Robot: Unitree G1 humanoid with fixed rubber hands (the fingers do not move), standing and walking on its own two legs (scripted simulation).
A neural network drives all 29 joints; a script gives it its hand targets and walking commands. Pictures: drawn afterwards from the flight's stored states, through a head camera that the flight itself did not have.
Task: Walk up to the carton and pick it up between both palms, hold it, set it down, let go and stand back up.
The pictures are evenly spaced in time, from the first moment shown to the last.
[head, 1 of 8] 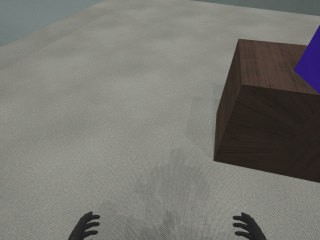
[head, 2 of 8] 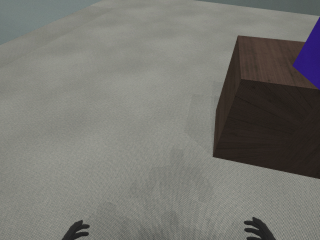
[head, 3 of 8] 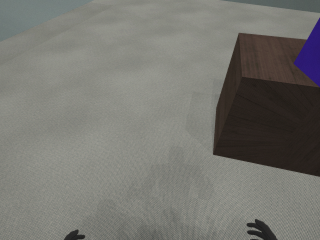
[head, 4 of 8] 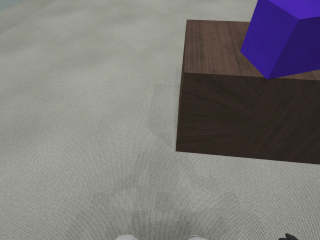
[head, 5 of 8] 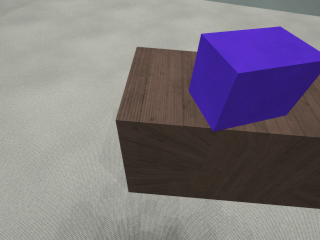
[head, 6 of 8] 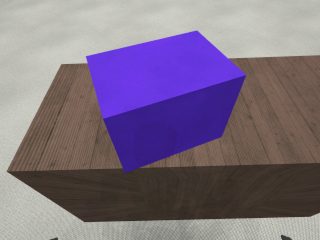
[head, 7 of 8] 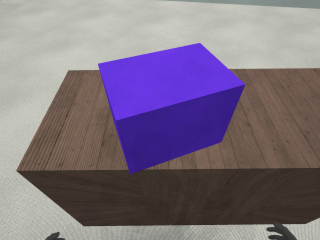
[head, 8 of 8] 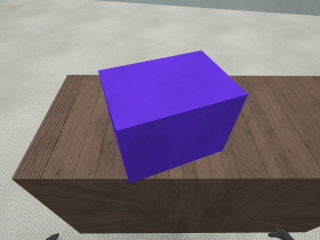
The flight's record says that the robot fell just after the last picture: no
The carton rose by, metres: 0.00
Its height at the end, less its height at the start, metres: +0.00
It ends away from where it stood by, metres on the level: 0.00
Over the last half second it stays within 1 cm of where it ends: yes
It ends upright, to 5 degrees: yes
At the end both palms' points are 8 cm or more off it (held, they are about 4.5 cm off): yes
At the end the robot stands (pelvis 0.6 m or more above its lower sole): yes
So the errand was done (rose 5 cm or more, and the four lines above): no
